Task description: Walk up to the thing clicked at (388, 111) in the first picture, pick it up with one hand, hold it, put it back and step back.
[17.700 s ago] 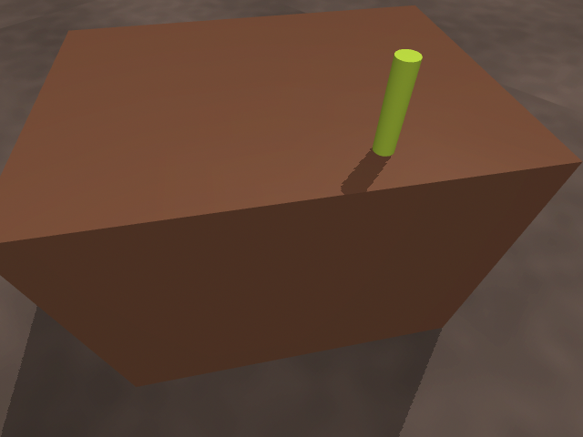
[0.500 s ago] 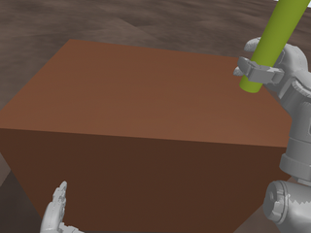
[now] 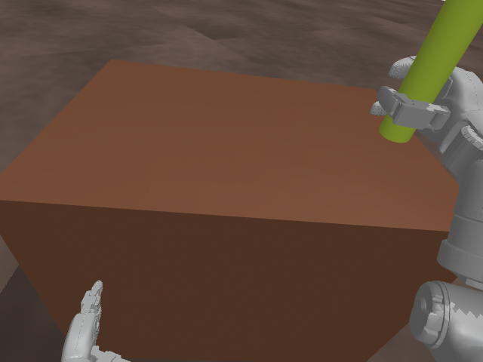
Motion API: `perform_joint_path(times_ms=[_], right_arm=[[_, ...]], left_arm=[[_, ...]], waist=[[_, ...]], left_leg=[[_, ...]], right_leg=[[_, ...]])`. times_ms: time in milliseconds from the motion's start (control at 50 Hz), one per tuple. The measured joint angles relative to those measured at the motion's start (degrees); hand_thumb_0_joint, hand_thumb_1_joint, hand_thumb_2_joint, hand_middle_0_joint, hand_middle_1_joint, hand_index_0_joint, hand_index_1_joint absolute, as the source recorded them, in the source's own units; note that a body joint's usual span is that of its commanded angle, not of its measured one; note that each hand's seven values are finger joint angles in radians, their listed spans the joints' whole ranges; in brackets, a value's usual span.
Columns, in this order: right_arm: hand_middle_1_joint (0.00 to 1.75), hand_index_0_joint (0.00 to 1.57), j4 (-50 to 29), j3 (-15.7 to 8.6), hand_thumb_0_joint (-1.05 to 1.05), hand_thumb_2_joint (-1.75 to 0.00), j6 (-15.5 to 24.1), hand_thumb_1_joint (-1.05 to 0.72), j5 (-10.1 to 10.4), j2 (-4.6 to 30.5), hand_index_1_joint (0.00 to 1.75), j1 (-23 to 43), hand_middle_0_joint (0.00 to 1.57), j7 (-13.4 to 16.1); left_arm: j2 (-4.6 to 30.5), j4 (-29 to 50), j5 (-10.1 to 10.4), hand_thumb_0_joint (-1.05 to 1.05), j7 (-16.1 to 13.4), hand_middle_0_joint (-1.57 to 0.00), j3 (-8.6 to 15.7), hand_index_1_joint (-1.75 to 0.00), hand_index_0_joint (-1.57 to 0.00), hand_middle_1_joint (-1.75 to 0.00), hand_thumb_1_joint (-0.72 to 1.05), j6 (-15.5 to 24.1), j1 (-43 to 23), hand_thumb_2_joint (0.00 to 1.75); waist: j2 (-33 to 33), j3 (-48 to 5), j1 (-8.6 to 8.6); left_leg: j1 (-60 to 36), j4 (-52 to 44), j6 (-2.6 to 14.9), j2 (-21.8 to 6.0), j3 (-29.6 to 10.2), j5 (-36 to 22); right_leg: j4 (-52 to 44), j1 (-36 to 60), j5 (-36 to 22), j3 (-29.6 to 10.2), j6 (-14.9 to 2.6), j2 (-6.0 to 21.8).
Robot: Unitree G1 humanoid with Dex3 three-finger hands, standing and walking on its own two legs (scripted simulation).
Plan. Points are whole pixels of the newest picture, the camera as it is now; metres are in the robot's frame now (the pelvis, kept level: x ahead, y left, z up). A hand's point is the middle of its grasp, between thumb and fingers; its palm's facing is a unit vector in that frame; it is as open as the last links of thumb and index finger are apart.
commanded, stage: hold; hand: right
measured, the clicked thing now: (430, 70) +0.34 -0.18 +0.37
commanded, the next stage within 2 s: crouch in 0.74 s
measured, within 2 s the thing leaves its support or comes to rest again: neither
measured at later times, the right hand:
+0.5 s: hand (401, 100) +0.35 -0.17 +0.33, palm faces +0.16 +0.99 -0.01, open 5.6 cm
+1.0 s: hand (401, 104) +0.35 -0.18 +0.32, palm faces +0.18 +0.98 +0.01, open 5.6 cm
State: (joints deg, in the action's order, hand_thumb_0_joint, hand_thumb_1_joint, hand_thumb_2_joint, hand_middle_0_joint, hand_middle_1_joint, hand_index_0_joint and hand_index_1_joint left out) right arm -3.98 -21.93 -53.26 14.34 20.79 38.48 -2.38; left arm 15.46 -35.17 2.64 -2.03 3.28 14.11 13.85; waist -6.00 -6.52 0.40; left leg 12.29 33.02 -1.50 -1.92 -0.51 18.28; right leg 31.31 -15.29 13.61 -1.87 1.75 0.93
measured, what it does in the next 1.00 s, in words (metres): stands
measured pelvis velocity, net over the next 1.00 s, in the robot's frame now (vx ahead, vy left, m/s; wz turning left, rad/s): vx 0.00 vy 0.00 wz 0.00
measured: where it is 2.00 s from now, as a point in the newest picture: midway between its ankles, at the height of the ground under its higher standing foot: outside the picture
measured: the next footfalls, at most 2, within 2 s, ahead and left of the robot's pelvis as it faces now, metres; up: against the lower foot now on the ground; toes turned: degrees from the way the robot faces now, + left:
none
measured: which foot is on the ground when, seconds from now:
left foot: down 0.00-1.00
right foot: down 0.00-1.00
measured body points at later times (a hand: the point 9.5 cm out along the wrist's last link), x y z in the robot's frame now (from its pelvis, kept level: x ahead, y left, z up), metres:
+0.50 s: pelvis +0.00 +0.00 +0.00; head -0.05 +0.05 +0.44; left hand +0.18 +0.26 -0.07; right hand +0.33 -0.23 +0.33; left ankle +0.00 +0.13 -0.73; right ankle +0.04 -0.14 -0.73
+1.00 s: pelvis +0.00 +0.00 +0.00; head -0.06 +0.04 +0.44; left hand +0.16 +0.26 -0.08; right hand +0.34 -0.23 +0.32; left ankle +0.00 +0.13 -0.73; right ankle +0.04 -0.14 -0.73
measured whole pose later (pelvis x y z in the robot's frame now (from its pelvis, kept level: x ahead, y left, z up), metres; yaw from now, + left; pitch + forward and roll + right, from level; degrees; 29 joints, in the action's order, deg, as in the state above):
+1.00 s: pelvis +0.00 +0.00 +0.00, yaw +0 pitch -2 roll +0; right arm -0.7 -22.3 -51.2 12.7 20.4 39.3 -0.8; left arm 14.9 -37.1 2.4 -1.1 3.8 13.9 15.5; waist -5.3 -5.6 0.5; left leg 12.7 33.4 -1.3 -1.8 -0.4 18.3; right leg 31.3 -15.5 13.4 -2.0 1.9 1.0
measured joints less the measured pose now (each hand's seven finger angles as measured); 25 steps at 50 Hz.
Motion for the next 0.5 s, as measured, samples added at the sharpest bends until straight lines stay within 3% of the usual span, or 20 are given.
perform_joint_path(times_ms=[100, 180, 280, 380, 500], right_arm=[[1.16, 0.99, -1.63, -0.4, -0.01, -1.19, 1.17, -0.09, -0.99, 0.29, 1.18, -0.03, 0.99, 0.78], [1.16, 0.99, -2.51, 0.74, -0.01, -1.19, 0.83, -0.09, -1.72, 0.29, 1.18, 1.19, 0.99, 0.55], [1.16, 0.99, 0.05, 2.19, -0.01, -1.19, -0.21, -0.09, -0.94, -0.04, 1.18, 3.29, 0.99, -0.51], [1.16, 0.99, 3.95, 0.81, -0.01, -1.19, -0.25, -0.09, 0.0, -0.26, 1.18, 2.75, 0.99, -0.43], [1.15, 1.0, -0.57, -0.97, -0.01, -1.19, 2.18, -0.09, -1.09, -0.57, 1.18, -1.38, 0.99, 0.97]], left_arm=[[-0.32, -0.23, 0.24, -0.01, 0.35, -0.06, -0.04, -0.06, -0.06, -0.05, -0.54, -0.26, 1.75, 0.05], [-0.13, -1.22, 0.3, -0.01, 0.4, -0.06, 0.16, -0.06, -0.06, -0.06, -0.55, -0.55, 2.1, 0.06], [0.69, -2.11, 0.28, -0.01, 0.06, -0.06, 0.24, -0.06, -0.06, -0.06, -0.55, -0.77, 0.31, 0.06], [0.45, -0.66, 0.03, -0.01, 0.1, -0.06, -0.11, -0.06, -0.06, -0.06, -0.55, -0.71, -0.38, 0.06], [-0.3, 0.18, 0.09, -0.01, 0.86, -0.06, 0.1, -0.06, -0.06, -0.05, -0.55, -0.75, 1.21, 0.05]], waist=[[0.63, 0.16, 0.36], [0.81, 0.68, 0.72], [0.23, 1.08, 0.4], [-0.21, 0.31, -0.27], [0.08, 0.2, 0.07]], left_leg=[[-0.04, 0.19, 0.11, 0.03, 0.11, 0.33], [-0.29, -0.05, 0.2, 0.11, 0.2, 0.25], [-0.47, -0.51, 0.1, 0.04, 0.27, -0.1], [-0.09, -0.51, 0.06, 0.04, -0.04, -0.18], [0.42, 0.17, 0.23, 0.17, -0.27, 0.23]], right_leg=[[0.19, 0.0, 0.31, -0.1, 0.08, 0.02], [0.2, 0.11, 0.35, -0.19, 0.18, 0.11], [-0.16, 0.22, 0.01, -0.25, 0.09, 0.04], [-0.66, 0.19, -0.23, 0.07, 0.07, 0.06], [-0.3, -0.05, 0.11, 0.29, 0.18, 0.2]])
